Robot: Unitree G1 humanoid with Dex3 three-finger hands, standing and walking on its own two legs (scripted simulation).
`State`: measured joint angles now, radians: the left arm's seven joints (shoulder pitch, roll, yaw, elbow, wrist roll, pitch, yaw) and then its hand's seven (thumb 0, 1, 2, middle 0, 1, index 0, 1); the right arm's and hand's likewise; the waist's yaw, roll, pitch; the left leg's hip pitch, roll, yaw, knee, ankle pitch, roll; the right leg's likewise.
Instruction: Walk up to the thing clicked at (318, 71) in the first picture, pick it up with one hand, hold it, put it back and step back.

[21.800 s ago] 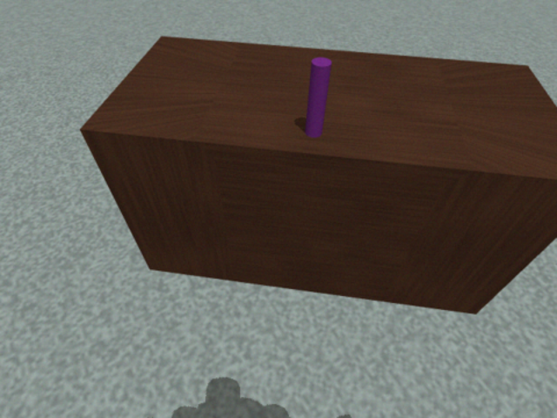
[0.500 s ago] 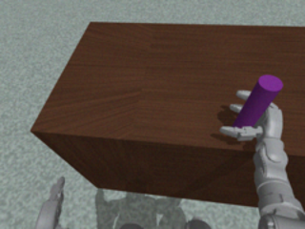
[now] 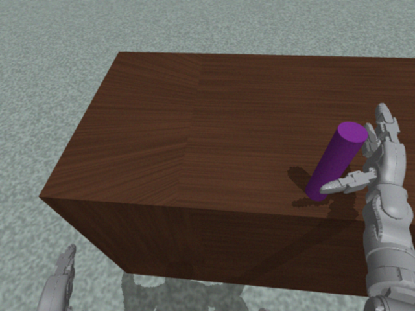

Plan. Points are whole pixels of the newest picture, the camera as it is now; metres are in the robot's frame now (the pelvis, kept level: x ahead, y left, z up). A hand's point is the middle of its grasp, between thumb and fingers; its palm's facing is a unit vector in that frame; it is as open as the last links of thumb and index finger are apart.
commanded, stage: withdraw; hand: right
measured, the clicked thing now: (331, 166) +0.39 -0.20 +0.07
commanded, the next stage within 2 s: rise in 0.04 s
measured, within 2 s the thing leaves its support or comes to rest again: neither
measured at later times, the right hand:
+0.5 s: hand out of the picture +0.40 -0.35 +0.15, palm faces +0.45 +0.84 -0.30, open 17.5 cm
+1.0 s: hand out of the picture +0.21 -0.27 +0.13, palm faces +0.37 +0.85 -0.37, open 17.4 cm
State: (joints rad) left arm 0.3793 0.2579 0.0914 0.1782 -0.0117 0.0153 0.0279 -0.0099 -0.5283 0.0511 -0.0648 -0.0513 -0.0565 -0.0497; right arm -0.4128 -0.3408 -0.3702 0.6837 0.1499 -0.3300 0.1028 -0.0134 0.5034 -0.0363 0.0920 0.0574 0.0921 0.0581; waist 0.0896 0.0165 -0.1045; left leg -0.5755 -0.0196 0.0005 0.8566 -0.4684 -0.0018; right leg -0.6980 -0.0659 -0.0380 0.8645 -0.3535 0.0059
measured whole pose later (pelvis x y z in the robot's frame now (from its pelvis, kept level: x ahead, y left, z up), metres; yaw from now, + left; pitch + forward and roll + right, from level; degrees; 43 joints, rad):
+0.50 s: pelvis +0.01 -0.01 +0.03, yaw +0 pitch +8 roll +0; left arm 0.35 0.25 0.03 0.37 -0.05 0.00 0.03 -0.01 -0.52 0.05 -0.06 -0.05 -0.06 -0.04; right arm -0.56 -0.62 -0.43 0.89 0.00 -0.11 0.01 -0.01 0.56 -0.04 0.06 0.05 0.07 0.06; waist 0.04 -0.01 -0.06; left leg -0.40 0.00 -0.02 0.63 -0.37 -0.01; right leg -0.51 -0.05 -0.06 0.64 -0.26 0.00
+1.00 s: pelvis +0.01 +0.00 +0.04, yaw -2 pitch +0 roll +0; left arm 0.31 0.25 0.11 0.45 -0.04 -0.03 0.08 -0.01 -0.53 0.06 -0.07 -0.05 -0.06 -0.05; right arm 0.39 -0.33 -0.26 -0.12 0.07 -0.12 -0.06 -0.01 0.53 -0.05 0.06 0.06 0.07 0.06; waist -0.04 -0.04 -0.01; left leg -0.16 0.02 0.02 0.48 -0.33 -0.01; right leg -0.28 -0.02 -0.03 0.49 -0.21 0.00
